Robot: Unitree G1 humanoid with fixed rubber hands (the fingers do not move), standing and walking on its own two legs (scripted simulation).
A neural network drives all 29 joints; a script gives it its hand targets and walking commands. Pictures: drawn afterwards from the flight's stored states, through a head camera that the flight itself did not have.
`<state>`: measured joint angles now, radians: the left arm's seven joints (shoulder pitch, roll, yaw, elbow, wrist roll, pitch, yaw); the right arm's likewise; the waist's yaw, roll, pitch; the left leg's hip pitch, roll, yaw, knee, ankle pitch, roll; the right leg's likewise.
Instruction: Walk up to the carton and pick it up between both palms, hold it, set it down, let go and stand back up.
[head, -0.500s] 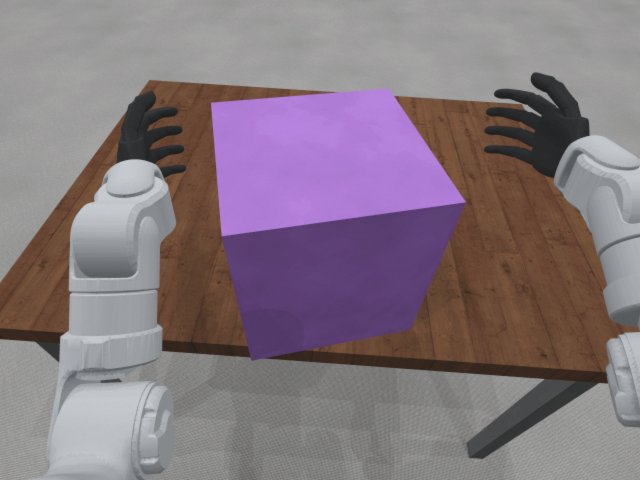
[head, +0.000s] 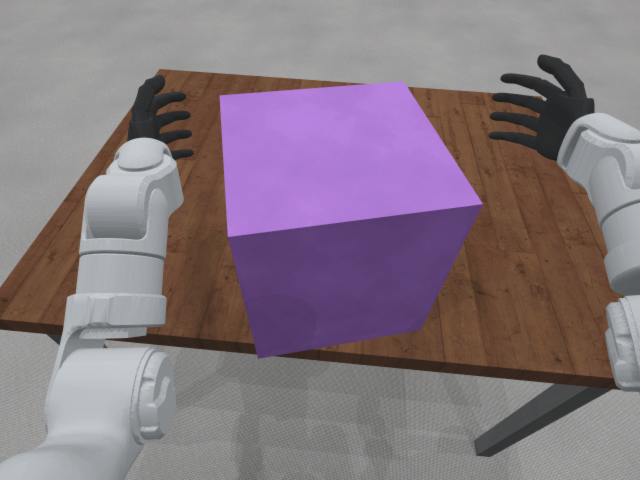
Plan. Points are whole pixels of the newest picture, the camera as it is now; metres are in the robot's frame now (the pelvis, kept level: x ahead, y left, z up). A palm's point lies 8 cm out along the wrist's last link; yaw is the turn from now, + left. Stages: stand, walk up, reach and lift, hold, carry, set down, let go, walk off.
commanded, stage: reach and lift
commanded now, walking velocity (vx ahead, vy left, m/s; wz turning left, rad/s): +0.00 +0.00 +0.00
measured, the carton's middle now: (329, 223) +0.46 +0.05 +0.06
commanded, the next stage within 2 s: none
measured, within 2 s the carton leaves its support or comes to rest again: neither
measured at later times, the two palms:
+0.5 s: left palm (168, 203) +0.41 +0.24 +0.13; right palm (524, 172) +0.49 -0.19 +0.16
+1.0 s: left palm (189, 213) +0.41 +0.22 +0.11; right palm (501, 185) +0.49 -0.17 +0.13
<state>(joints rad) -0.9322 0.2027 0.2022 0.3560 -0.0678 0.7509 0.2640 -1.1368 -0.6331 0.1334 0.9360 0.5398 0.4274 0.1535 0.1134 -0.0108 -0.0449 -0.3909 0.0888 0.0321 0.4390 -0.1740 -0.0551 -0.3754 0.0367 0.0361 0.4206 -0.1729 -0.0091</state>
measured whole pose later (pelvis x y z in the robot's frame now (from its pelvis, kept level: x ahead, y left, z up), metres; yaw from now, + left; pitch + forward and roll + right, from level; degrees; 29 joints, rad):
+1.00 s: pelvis +0.00 +0.00 +0.00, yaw +0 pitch +14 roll -1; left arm -0.77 0.14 0.20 0.60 -0.07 0.25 0.18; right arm -1.03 -0.46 0.14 1.06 0.44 0.08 0.14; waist 0.11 -0.01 -0.10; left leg -0.53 0.10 0.03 0.44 -0.16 -0.06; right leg -0.52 0.05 0.04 0.42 -0.15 -0.01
